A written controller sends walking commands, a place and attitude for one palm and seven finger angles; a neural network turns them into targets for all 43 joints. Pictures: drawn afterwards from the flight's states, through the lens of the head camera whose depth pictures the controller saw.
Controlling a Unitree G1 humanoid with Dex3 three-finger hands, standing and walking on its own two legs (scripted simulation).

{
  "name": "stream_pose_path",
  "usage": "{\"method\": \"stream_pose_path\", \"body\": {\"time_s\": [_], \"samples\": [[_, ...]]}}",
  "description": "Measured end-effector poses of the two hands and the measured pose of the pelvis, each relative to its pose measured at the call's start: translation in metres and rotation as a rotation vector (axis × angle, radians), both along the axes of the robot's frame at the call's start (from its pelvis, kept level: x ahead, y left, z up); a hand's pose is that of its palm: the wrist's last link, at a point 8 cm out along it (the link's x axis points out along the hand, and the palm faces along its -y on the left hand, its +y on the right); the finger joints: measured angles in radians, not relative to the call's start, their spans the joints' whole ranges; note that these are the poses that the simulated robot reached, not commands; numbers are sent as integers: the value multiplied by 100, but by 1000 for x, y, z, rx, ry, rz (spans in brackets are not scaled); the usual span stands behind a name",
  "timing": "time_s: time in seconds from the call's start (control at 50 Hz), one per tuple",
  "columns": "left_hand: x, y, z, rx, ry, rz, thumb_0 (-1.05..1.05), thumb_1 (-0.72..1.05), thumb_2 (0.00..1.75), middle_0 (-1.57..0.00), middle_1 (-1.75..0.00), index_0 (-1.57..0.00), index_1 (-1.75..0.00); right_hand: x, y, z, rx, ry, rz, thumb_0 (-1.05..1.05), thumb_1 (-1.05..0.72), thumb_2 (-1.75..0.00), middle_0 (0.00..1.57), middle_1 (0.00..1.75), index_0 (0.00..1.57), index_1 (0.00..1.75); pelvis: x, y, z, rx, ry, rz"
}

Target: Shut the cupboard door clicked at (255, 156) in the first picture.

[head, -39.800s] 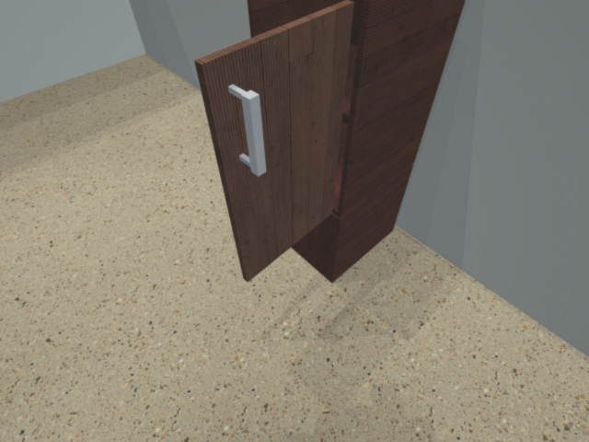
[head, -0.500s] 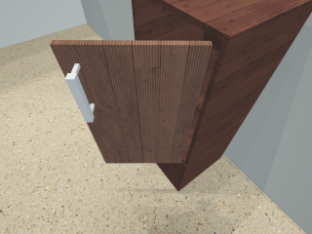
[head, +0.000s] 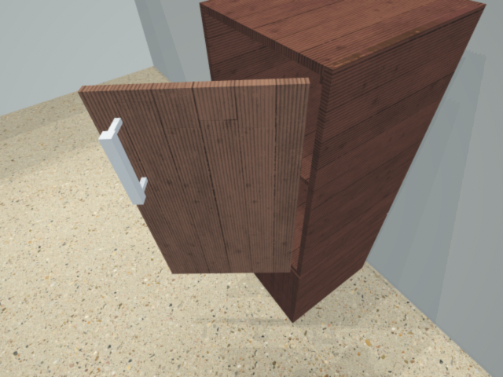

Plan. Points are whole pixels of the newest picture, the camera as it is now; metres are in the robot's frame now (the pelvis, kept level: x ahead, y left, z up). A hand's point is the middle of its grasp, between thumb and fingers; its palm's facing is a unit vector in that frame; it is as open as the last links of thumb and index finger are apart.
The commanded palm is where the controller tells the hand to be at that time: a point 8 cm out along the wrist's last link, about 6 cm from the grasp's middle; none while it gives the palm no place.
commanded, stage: come to a stop and stand still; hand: left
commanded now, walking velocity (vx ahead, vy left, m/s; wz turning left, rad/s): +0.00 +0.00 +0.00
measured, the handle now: (128, 163) +0.43 +0.23 +0.13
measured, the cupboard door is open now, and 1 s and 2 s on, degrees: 54 54 54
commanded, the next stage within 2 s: look again from close up in 0.58 s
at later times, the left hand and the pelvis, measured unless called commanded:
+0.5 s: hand out of the picture +0.04 +0.17 -0.16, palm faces +0.02 -0.97 -0.23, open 7.3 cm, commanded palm none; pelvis +0.04 +0.00 +0.01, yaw +0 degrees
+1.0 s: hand out of the picture +0.05 +0.16 -0.16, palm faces +0.01 -0.97 -0.22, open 7.4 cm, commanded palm none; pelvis +0.04 -0.02 +0.01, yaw +0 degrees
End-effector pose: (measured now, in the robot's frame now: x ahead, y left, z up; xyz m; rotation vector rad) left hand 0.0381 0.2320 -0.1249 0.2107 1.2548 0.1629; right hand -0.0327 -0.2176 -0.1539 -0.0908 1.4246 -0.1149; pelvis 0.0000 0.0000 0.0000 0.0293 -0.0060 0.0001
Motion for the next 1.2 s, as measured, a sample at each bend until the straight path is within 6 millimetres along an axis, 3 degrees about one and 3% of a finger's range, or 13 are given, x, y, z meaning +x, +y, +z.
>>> {"method": "stream_pose_path", "body": {"time_s": [0.08,0.16,0.42,0.6,0.8,1.2], "samples": [[-2,0,0,-2,37,6,1,91,90,-20,-30,-20,-30,-14,6,3,9,64,-6,0,-91,-90,20,30,20,30,6,0,2,-1,6,2],[-3,-1,-2,-6,66,14,1,91,90,-20,-30,-20,-30,-13,10,5,14,85,-8,0,-91,-90,20,30,20,30,13,0,4,-3,5,4],[-1,-8,-4,-13,106,33,1,92,90,-20,-30,-20,-30,54,10,2,6,-25,24,0,-91,-90,20,30,20,30,31,-3,5,-9,-4,3],[-3,-15,-6,-25,130,42,1,92,90,-20,-30,-20,-30,75,-5,5,-27,-44,37,1,-92,-90,20,30,20,30,38,-7,6,-11,-2,4],[-1,-21,-7,-29,135,43,1,92,90,-20,-30,-20,-30,74,-9,6,-25,-23,34,0,-91,-90,20,30,20,30,42,-13,6,-13,-1,6],[3,-23,-7,-25,119,36,1,92,90,-20,-30,-20,-30,53,-5,6,-10,16,6,0,-91,-90,20,30,20,30,40,-17,7,-15,-7,-1]]}}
